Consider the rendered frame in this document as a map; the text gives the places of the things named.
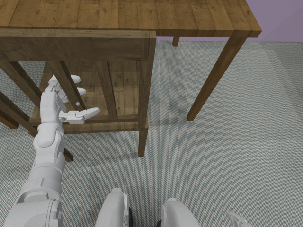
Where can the robot left thigh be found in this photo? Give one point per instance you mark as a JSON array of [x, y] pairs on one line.
[[114, 208]]

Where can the left robot hand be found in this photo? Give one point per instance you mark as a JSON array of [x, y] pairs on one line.
[[52, 102]]

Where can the left robot forearm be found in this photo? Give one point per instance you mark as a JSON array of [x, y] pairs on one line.
[[44, 181]]

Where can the table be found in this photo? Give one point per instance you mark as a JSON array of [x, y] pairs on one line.
[[169, 18]]

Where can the right robot hand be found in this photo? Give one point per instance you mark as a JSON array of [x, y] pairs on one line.
[[238, 220]]

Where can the robot thigh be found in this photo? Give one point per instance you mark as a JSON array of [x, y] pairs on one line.
[[114, 208], [176, 214]]

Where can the robot left upper arm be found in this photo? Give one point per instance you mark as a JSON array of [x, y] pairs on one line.
[[41, 213]]

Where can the robot right thigh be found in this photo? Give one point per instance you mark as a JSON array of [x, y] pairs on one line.
[[176, 214]]

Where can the chair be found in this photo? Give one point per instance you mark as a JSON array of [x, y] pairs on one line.
[[115, 67]]

